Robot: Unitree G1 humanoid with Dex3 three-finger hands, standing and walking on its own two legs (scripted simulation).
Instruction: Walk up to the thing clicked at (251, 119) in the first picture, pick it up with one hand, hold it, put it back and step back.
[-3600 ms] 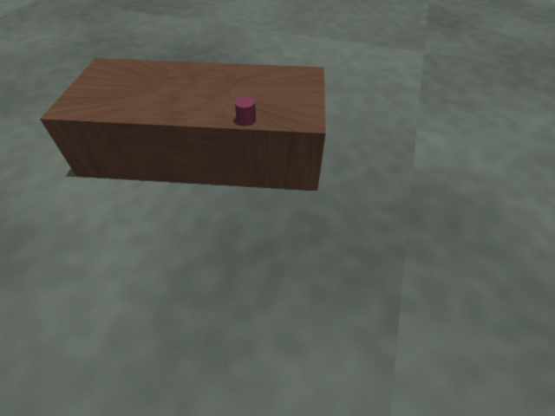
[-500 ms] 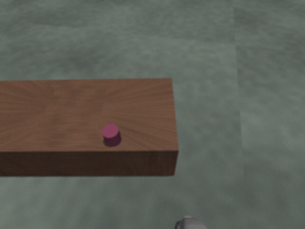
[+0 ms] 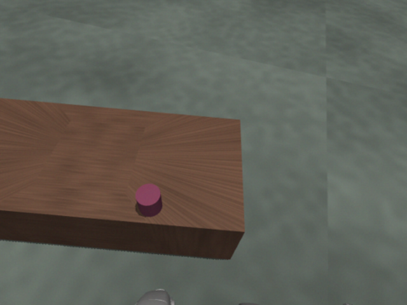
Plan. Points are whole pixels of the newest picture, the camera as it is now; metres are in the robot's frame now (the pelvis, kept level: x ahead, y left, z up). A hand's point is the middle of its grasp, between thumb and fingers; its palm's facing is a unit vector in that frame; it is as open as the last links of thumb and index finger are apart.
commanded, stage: walk up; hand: left
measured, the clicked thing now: (149, 200) +0.48 +0.20 -0.35
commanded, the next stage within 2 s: stand in 1.46 s
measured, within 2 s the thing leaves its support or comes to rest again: neither
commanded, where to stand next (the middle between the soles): +0.10 +0.00 m, yaw +0 degrees
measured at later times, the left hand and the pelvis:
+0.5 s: hand out of the picture +0.09 +0.26 -0.13, palm faces -0.03 -0.92 -0.38, open 7.4 cm; pelvis +0.03 -0.01 +0.02, yaw -1 degrees
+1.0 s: hand (90, 301) +0.14 +0.24 -0.13, palm faces -0.05 -0.94 -0.33, open 7.4 cm; pelvis +0.04 -0.01 +0.03, yaw -1 degrees
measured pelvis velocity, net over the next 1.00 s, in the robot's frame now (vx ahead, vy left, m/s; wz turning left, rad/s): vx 0.04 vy -0.01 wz -0.03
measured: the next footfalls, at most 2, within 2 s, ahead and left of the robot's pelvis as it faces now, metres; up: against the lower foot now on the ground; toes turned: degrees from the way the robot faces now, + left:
right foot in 0.20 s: +0.06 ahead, -0.15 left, +0.00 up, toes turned -2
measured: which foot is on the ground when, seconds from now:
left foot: down 0.00-1.00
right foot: up 0.00-0.18, down 0.20-1.00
